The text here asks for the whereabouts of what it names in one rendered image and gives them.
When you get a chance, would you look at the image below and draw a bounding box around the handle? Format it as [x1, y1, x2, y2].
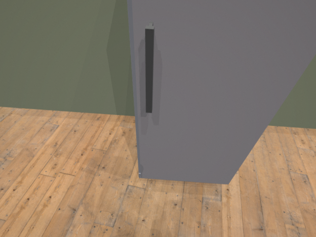
[145, 22, 155, 113]

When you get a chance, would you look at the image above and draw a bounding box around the fridge door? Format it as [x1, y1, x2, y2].
[132, 0, 316, 184]

